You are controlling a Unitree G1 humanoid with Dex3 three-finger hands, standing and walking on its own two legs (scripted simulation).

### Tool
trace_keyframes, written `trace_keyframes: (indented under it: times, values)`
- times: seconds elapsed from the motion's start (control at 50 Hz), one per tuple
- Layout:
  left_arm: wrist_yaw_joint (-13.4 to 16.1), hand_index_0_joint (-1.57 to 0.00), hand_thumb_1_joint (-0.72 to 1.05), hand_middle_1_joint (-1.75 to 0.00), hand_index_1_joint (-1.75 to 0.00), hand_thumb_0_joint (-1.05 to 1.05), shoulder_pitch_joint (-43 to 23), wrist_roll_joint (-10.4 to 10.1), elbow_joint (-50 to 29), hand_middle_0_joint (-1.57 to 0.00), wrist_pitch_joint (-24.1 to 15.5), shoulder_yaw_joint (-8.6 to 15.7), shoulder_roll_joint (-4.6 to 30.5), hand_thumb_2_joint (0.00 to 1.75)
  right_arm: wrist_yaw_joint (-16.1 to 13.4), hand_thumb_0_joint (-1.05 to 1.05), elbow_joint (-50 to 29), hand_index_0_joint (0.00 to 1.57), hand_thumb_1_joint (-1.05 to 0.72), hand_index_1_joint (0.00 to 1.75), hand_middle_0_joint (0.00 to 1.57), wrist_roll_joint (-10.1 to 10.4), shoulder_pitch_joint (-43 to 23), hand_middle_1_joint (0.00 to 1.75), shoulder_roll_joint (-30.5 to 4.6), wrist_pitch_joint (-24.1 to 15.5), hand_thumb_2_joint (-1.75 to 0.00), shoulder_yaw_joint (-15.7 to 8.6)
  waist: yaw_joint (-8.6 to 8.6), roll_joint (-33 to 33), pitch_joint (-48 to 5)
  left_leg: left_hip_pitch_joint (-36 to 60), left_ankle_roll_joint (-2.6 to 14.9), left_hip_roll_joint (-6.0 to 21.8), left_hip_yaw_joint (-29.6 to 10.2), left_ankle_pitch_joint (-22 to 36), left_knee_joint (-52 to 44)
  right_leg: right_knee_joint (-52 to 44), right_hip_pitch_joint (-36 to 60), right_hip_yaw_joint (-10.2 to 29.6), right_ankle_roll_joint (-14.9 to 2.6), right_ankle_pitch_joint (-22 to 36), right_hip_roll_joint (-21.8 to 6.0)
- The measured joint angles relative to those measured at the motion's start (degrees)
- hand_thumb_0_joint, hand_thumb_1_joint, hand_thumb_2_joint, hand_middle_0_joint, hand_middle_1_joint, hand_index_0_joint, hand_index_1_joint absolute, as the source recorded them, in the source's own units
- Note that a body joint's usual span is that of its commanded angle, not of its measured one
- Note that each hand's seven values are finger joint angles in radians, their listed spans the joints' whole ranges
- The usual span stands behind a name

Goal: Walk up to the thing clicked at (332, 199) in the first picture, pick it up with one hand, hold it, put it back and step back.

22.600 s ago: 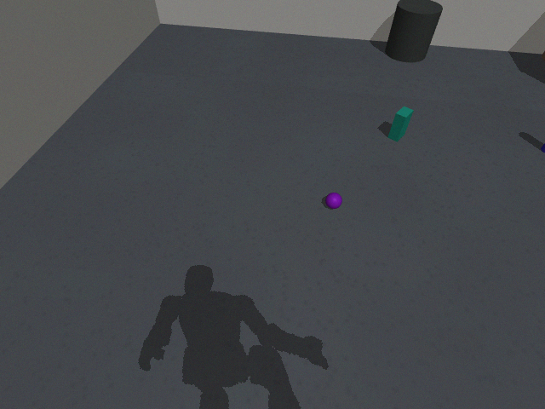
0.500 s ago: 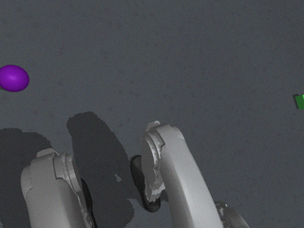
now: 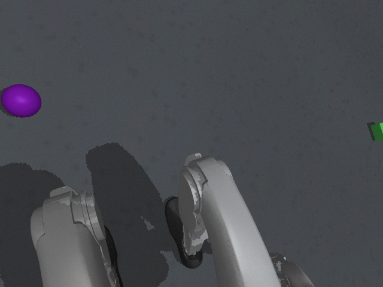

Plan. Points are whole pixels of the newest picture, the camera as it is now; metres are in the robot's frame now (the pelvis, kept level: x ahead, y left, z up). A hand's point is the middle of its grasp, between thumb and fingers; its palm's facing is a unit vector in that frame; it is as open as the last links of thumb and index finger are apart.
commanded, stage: rise first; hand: left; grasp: from above
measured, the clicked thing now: (22, 101) +0.54 +0.27 -0.30
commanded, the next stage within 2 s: approach in 0.16 s
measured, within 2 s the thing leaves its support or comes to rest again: neither
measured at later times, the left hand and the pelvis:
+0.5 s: hand out of the picture +0.51 +0.28 -0.18, palm faces -0.43 -0.06 -0.90, open 13.1 cm; pelvis +0.00 +0.00 +0.00, yaw +0 degrees
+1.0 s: hand out of the picture +0.50 +0.29 -0.19, palm faces -0.54 -0.11 -0.83, open 13.5 cm; pelvis +0.00 -0.01 +0.00, yaw +0 degrees
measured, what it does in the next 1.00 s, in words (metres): stands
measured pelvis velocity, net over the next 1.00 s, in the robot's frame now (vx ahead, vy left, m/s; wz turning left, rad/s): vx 0.00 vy -0.01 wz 0.00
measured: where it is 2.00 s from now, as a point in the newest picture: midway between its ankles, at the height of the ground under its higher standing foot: (149, 259)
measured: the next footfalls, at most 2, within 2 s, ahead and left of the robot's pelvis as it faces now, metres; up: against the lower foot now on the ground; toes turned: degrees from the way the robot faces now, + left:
none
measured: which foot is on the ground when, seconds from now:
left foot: down 0.00-1.00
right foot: down 0.00-1.00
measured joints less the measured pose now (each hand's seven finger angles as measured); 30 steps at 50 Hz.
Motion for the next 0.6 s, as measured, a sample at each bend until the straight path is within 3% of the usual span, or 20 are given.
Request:
trace_keyframes:
  times: [0.3, 0.44, 0.52, 0.6]
  values:
    - [0.9, -0.28, -0.34, -0.87, -0.87, 0.00, -0.1, 0.4, 0.8, -0.29, 0.2, 0.4, 0.2, 0.85, -0.1, 0.00, 0.1, 0.20, -0.92, 0.30, 0.20, -0.1, 0.7, 0.30, 0.2, -0.1, -0.90, 0.3, -0.38, 0.1, 0.0, -0.5, -0.05, -0.1, 0.1, 0.2, 0.0, 0.1, -0.5, 0.1, -0.04, 0.1, -0.1]
    - [0.5, -0.24, -0.36, -0.91, -0.90, 0.00, -2.1, -0.2, 1.0, -0.25, 0.4, -2.2, -0.8, 0.87, -0.1, 0.00, 0.6, 0.20, -0.91, 0.30, 0.20, -0.5, 0.7, 0.30, 0.4, -1.0, -0.90, 0.4, -0.56, -0.6, 0.6, -0.6, -0.11, -0.1, 0.4, 0.2, 0.0, 0.3, -0.9, 0.4, -0.08, 0.1, -0.1]
    - [1.7, -0.22, -0.38, -0.93, -0.93, 0.00, -5.2, 0.3, 2.4, -0.22, 0.9, -4.0, -1.9, 0.89, -0.2, 0.00, 0.9, 0.20, -0.91, 0.30, 0.20, -1.0, 0.7, 0.30, 0.5, -1.5, -0.90, 0.8, -1.68, -1.2, 0.5, -1.0, -0.30, -0.1, 0.2, 0.1, 0.3, 0.5, -1.2, 0.2, -0.21, 0.1, -0.1]
    - [3.5, -0.21, -0.40, -0.95, -0.94, 0.00, -7.7, 1.9, 3.6, -0.21, 2.3, -3.6, -2.9, 0.91, -0.4, 0.00, 0.3, 0.20, -0.91, 0.30, 0.20, -1.1, 1.0, 0.30, 0.3, -1.5, -0.89, 0.9, -3.39, -0.6, 0.0, -1.6, -0.44, -0.1, -0.1, 0.0, 0.4, 0.5, -1.8, -0.1, -0.32, 0.1, 0.0]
